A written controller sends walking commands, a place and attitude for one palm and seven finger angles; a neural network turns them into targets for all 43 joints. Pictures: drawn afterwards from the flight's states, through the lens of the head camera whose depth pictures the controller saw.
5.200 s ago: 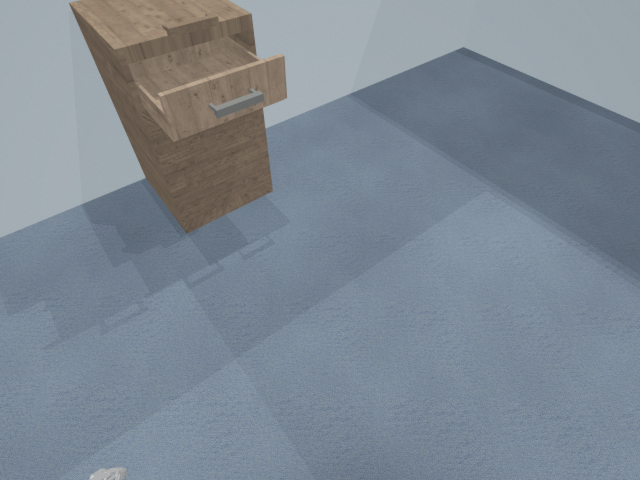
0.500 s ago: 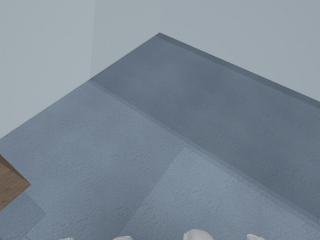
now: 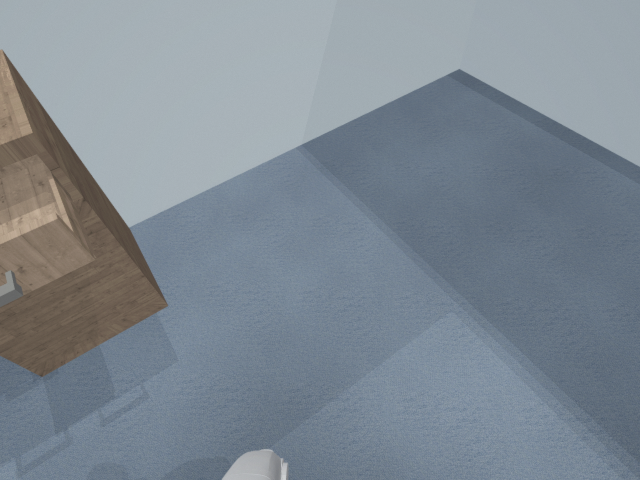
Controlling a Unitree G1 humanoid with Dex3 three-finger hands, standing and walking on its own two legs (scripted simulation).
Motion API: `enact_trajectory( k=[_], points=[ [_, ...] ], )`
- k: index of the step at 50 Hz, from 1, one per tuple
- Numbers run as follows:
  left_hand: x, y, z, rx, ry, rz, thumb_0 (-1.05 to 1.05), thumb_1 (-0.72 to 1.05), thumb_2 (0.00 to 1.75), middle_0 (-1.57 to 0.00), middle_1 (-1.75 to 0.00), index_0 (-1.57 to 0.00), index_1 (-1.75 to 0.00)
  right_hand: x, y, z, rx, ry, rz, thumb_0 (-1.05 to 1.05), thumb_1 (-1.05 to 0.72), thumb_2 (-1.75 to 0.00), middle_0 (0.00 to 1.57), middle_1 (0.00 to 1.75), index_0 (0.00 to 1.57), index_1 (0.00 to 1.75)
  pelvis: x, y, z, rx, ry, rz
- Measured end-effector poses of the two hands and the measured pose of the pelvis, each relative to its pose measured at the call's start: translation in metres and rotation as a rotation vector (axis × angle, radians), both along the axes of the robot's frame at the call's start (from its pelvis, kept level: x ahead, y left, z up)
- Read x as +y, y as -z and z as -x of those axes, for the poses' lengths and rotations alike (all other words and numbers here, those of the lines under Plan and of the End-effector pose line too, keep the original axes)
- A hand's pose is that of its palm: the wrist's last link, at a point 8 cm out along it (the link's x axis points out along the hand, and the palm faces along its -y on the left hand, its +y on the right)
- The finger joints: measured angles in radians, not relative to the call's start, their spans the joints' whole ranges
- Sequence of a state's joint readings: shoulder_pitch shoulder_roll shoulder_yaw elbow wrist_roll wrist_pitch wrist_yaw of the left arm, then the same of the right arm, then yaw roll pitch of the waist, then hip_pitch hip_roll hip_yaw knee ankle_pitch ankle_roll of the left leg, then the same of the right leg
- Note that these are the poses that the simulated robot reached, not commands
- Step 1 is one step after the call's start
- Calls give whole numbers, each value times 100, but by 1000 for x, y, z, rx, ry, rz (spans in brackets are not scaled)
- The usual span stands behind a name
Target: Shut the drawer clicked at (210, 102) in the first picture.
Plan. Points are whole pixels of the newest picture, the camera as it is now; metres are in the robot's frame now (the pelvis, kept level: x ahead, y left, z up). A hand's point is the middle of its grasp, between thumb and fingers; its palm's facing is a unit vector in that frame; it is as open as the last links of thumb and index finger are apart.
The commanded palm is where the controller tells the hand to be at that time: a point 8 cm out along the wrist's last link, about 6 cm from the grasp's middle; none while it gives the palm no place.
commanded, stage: turn to face it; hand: left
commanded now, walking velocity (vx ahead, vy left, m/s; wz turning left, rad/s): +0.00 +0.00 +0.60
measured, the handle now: out of the picture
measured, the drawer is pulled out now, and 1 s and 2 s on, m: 0.22 0.22 0.22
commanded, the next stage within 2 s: take the last steps up to it in 0.86 s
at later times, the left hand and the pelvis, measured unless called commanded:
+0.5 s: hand out of the picture +0.03 +0.27 -0.16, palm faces +0.31 -0.90 -0.29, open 7.4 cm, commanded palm none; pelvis -0.01 +0.02 +0.00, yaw +17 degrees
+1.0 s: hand out of the picture -0.08 +0.16 -0.16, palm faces +0.54 -0.81 -0.25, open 7.4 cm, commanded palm none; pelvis -0.01 -0.02 +0.00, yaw +31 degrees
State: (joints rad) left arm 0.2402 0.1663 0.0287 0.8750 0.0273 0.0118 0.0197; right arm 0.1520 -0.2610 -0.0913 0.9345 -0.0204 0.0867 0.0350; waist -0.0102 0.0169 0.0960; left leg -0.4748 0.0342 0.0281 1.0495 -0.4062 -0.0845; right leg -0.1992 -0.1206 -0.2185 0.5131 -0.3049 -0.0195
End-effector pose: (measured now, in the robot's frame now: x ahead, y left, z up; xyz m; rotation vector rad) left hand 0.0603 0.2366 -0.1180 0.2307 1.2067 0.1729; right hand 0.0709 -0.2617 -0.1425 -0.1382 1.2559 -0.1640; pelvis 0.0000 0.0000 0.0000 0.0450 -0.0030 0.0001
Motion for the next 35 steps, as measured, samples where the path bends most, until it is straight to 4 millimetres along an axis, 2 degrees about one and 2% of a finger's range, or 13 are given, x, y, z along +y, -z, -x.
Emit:
enact_trajectory(
  k=[5,9,11,14,19,25,30,32,35],
  points=[
    [16,14,39,51,-98,24,0,90,90,-20,-30,-20,-30,16,-7,-38,-31,-112,33,1,-91,-90,20,30,20,30,10,4,3,7,-66,13],
    [43,35,70,93,-188,39,0,90,90,-20,-30,-20,-30,41,-11,-74,-113,-208,70,1,-91,-90,20,30,20,30,27,17,3,11,-122,35],
    [55,40,81,120,-221,34,0,90,90,-20,-30,-20,-30,53,-17,-85,-150,-242,79,1,-91,-90,20,30,20,30,31,18,6,5,-140,32],
    [69,35,85,118,-259,22,0,90,90,-20,-30,-20,-30,64,-26,-88,-166,-275,88,1,-91,-90,20,30,20,30,35,11,8,-3,-172,49],
    [80,19,74,32,-288,4,0,90,90,-19,-30,-20,-30,73,-29,-83,-132,-313,74,1,-90,-90,20,30,20,30,35,3,9,-4,-226,57],
    [73,4,53,-53,-308,-31,0,90,90,-19,-30,-19,-30,67,-16,-72,-76,-337,37,1,-90,-90,21,30,20,30,23,2,7,3,-297,49],
    [50,-5,38,-121,-319,-64,0,90,90,-19,-30,-20,-30,45,6,-68,-25,-348,3,1,-90,-90,21,30,20,30,0,10,3,8,-354,28],
    [37,-8,40,-140,-323,-80,0,90,90,-20,-30,-20,-30,36,16,-69,-11,-353,-8,1,-90,-90,21,30,20,30,-8,13,2,-1,-379,32],
    [18,-14,53,-137,-356,-77,0,90,90,-20,-30,-20,-30,27,16,-73,18,-378,-11,1,-91,-90,20,30,20,30,-16,8,0,-12,-418,15]
  ],
)
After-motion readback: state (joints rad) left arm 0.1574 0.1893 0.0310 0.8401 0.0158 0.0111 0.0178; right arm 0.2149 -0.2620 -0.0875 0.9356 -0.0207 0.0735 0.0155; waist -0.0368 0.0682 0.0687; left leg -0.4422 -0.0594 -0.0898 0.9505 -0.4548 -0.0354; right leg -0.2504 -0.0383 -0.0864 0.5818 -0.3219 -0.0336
